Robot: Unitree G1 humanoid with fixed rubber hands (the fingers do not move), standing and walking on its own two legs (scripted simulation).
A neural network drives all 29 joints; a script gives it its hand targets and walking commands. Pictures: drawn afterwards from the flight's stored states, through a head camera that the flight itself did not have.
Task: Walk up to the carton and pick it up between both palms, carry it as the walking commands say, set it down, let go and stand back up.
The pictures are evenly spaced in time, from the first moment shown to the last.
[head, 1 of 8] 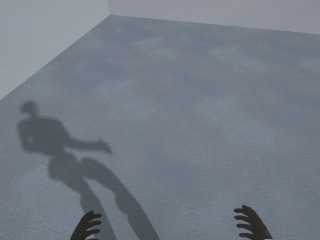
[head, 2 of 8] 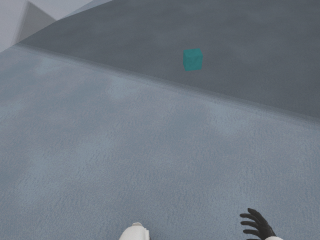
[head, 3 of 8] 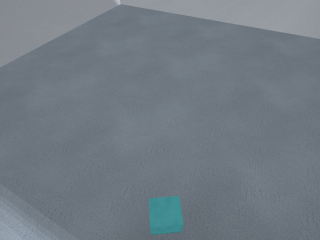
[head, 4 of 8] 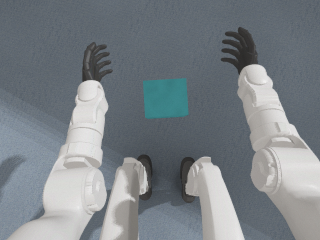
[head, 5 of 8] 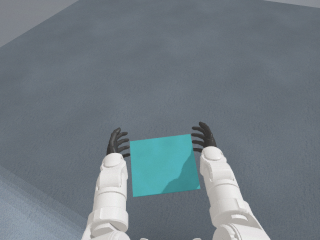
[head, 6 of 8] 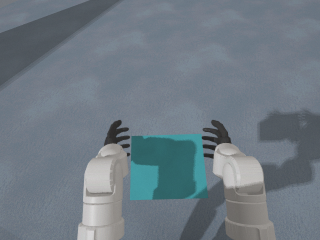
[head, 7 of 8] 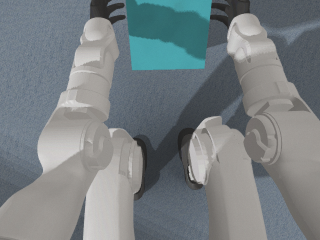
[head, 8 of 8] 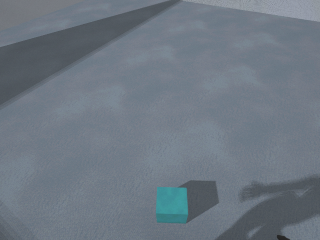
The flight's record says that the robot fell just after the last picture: no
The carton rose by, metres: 0.70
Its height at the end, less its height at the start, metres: +0.00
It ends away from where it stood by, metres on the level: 1.11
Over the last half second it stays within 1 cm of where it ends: yes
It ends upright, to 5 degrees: yes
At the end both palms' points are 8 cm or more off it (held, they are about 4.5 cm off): yes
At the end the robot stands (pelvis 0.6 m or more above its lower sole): yes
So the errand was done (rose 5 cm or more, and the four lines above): yes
